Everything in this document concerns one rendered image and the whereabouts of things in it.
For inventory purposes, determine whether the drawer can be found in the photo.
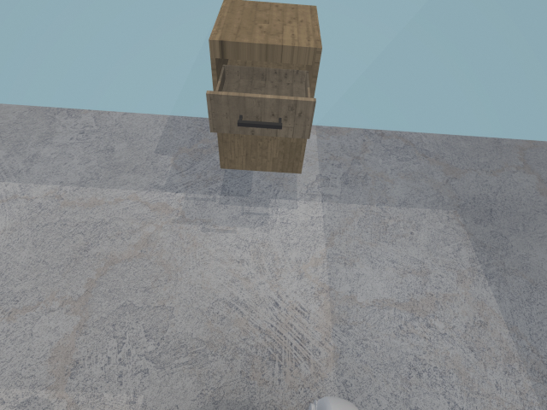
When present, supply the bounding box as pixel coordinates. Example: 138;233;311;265
206;65;316;139

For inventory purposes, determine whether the handle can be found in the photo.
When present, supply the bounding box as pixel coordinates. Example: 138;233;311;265
238;115;282;129

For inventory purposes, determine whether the cabinet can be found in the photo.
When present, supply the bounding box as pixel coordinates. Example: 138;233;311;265
209;0;322;173

